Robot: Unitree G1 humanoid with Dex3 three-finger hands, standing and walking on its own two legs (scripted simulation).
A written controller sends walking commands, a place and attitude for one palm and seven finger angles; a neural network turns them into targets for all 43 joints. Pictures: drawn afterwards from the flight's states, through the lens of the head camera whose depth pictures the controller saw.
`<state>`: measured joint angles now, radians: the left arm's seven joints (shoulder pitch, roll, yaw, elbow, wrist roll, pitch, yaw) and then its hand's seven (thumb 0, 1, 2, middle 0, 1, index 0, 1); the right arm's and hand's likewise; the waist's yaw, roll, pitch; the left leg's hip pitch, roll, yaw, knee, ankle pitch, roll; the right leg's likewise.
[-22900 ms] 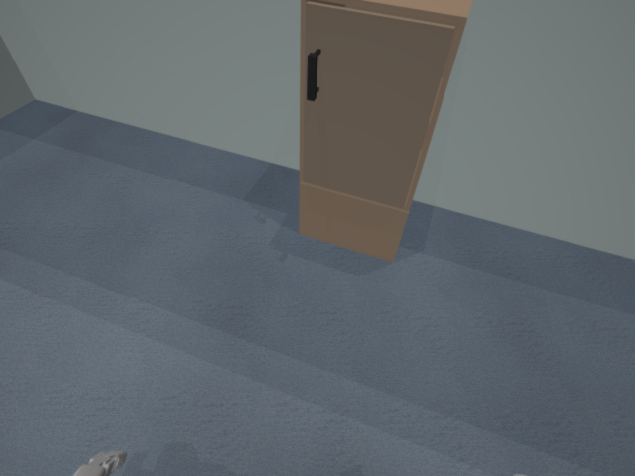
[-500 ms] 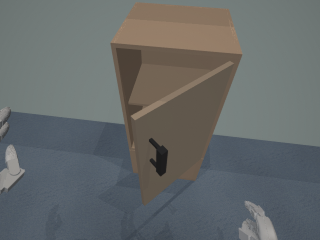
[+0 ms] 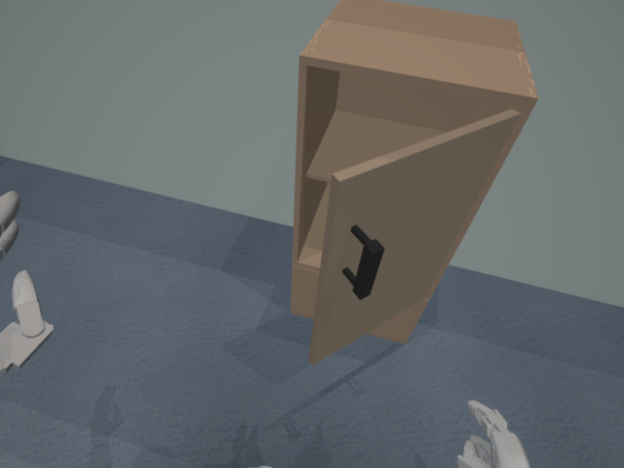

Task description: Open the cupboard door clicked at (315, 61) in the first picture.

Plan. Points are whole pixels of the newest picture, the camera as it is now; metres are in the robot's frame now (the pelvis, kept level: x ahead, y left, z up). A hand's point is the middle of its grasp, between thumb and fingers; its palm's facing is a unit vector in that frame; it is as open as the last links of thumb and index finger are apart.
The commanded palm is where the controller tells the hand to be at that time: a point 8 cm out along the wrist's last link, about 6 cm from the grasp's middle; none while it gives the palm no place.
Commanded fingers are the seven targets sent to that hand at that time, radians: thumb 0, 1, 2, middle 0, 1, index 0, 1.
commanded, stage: step back with the hand held close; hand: left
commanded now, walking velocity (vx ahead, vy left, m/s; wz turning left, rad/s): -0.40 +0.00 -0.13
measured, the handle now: (359, 262) +0.44 -0.04 -0.01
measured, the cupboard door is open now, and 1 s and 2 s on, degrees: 47 47 47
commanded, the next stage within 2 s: stop stepping back and stand still in 0.10 s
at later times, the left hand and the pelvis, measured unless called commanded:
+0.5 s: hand out of the picture +0.07 +0.24 +0.19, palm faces +0.32 -0.80 -0.50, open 7.4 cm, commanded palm +0.05 +0.28 +0.19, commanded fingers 0.00 0.90 0.90 -0.20 -0.30 -0.20 -0.30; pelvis -0.13 +0.00 -0.01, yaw -7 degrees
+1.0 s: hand out of the picture +0.01 +0.22 +0.20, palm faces +0.43 -0.75 -0.50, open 7.4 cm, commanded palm -0.03 +0.25 +0.19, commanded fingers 0.00 0.90 0.90 -0.20 -0.30 -0.20 -0.30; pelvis -0.21 -0.03 +0.01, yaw -7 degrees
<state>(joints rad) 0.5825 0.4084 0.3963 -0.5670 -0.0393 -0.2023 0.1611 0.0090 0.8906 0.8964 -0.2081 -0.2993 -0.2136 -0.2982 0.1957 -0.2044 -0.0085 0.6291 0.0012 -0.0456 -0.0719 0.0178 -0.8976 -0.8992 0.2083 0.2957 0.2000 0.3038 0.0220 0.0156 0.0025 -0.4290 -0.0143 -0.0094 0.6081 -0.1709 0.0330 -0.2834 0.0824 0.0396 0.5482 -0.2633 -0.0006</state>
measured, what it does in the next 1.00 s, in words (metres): walks backwards: right foot, then left foot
